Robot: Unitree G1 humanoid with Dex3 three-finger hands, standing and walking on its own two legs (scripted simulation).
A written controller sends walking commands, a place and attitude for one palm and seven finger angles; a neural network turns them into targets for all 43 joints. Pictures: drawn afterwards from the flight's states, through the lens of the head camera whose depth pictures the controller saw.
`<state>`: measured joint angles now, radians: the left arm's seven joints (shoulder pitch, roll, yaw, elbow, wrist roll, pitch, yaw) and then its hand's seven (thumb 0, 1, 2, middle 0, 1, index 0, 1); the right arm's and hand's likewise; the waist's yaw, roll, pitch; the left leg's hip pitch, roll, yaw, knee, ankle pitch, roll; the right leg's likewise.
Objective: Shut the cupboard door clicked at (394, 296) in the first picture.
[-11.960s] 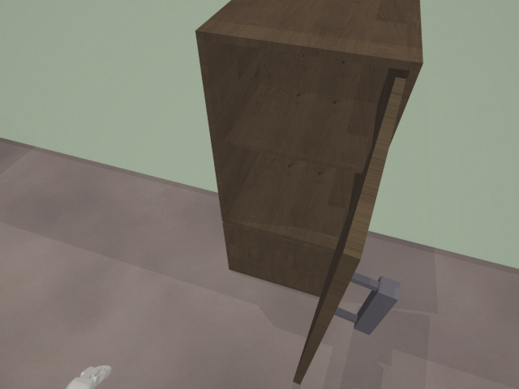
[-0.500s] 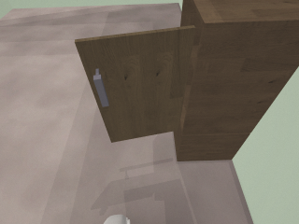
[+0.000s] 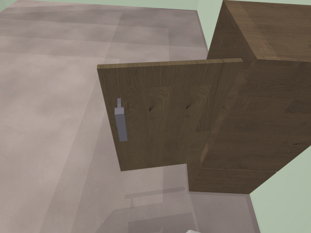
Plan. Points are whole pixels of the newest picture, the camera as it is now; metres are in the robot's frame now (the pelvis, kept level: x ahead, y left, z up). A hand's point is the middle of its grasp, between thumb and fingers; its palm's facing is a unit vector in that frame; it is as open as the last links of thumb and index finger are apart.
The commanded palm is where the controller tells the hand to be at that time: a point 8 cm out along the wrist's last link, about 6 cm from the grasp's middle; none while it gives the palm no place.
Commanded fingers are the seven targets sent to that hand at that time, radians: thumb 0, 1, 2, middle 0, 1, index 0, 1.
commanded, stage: come to a stop and stand still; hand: left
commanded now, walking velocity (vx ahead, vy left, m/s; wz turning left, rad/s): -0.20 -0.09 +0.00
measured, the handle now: (121, 120) +0.42 +0.14 +0.02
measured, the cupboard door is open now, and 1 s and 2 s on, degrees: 100 100 100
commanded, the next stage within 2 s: look again from close up in 1.04 s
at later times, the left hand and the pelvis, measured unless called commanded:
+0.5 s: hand out of the picture +0.08 +0.20 -0.19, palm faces +0.04 -0.98 -0.22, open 7.4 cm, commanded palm none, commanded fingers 0.00 0.90 0.90 -0.20 -0.30 -0.20 -0.30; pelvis +0.00 +0.02 -0.02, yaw +1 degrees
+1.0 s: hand out of the picture -0.02 +0.20 -0.18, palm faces +0.02 -0.98 -0.19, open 7.4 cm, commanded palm none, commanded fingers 0.00 0.90 0.90 -0.20 -0.30 -0.20 -0.30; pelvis -0.02 +0.03 -0.01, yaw -1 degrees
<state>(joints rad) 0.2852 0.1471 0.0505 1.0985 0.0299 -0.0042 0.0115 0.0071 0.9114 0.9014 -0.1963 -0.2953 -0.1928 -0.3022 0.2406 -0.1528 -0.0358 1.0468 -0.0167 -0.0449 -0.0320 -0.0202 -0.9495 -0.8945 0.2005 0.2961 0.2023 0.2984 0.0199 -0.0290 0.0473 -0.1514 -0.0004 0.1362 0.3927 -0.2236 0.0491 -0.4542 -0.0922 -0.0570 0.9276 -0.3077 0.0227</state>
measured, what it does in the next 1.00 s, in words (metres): steps on the spot: right foot, then left foot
